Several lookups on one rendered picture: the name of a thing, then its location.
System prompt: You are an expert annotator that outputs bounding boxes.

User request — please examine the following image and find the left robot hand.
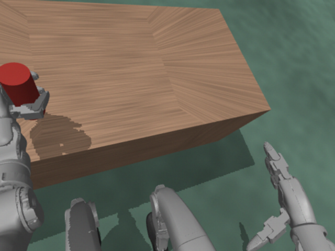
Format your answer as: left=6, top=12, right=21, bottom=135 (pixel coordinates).
left=0, top=71, right=50, bottom=120

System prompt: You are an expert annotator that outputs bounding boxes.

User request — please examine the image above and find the can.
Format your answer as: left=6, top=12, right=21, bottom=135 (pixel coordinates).
left=0, top=62, right=46, bottom=120

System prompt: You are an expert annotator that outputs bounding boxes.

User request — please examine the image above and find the right robot hand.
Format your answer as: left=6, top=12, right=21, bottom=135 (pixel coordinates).
left=246, top=142, right=317, bottom=251

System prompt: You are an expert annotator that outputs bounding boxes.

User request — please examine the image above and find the right robot arm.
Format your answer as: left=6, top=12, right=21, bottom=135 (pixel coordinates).
left=290, top=223, right=335, bottom=251

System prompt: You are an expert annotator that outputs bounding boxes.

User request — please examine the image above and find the left robot arm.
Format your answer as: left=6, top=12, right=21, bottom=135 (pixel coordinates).
left=0, top=118, right=44, bottom=251

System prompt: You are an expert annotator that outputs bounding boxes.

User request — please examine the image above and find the right robot foot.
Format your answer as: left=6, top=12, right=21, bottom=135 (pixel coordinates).
left=146, top=212, right=168, bottom=251

